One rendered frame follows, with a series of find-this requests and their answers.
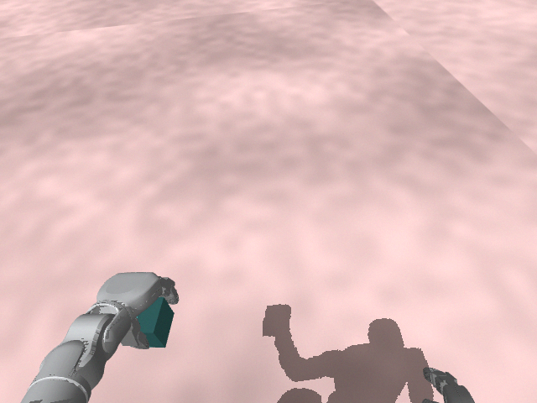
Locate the left robot hand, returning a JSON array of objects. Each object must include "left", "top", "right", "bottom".
[{"left": 96, "top": 272, "right": 179, "bottom": 349}]

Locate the right robot hand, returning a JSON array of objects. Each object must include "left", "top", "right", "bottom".
[{"left": 422, "top": 367, "right": 475, "bottom": 403}]

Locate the cube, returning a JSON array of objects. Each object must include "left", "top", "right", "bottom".
[{"left": 130, "top": 297, "right": 174, "bottom": 348}]

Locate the left robot arm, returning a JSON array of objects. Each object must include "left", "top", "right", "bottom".
[{"left": 20, "top": 301, "right": 132, "bottom": 403}]

